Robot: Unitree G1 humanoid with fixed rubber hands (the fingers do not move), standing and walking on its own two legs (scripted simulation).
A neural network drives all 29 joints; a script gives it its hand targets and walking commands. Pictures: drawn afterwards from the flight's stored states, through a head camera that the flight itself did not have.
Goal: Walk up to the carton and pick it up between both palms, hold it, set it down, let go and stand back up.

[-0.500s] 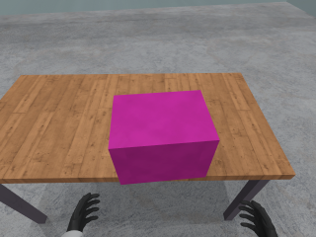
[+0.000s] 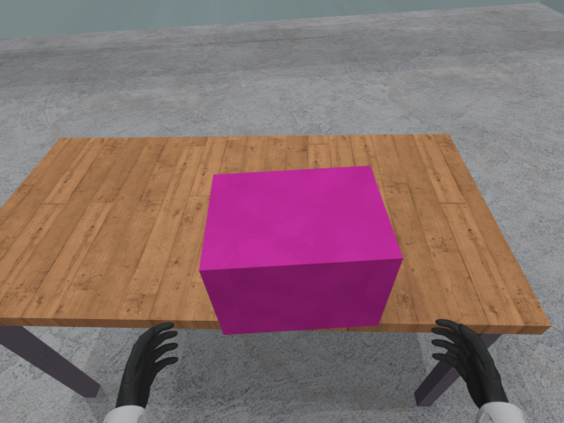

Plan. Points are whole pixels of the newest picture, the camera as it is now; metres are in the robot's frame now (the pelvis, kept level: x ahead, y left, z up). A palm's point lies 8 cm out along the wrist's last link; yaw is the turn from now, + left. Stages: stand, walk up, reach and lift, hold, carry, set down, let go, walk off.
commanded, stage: reach and lift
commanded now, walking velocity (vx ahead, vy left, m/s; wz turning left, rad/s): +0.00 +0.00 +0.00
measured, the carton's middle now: (296, 250) +0.42 +0.01 -0.02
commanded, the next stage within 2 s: none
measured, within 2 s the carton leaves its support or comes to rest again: neither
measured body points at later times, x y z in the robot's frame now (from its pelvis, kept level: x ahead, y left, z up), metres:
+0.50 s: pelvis -0.02 +0.00 +0.00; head -0.02 +0.00 +0.45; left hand +0.28 +0.24 +0.02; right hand +0.30 -0.25 +0.02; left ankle -0.01 +0.15 -0.74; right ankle -0.03 -0.14 -0.74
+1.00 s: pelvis -0.02 -0.01 +0.01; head +0.01 +0.00 +0.45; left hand +0.35 +0.24 +0.07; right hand +0.37 -0.25 +0.07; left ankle -0.01 +0.15 -0.74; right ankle -0.03 -0.14 -0.74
